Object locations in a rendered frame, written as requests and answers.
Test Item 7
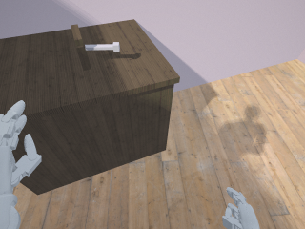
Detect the left robot forearm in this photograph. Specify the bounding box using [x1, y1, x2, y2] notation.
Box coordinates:
[0, 193, 21, 229]

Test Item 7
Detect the tap lever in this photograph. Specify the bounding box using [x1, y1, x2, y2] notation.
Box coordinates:
[85, 42, 120, 52]

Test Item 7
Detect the robot right hand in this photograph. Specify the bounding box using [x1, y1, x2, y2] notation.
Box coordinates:
[222, 187, 260, 229]

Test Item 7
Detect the counter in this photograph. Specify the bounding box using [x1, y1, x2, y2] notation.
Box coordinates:
[0, 19, 180, 196]

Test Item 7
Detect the robot left hand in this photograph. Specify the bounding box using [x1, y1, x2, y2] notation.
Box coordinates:
[0, 100, 42, 195]

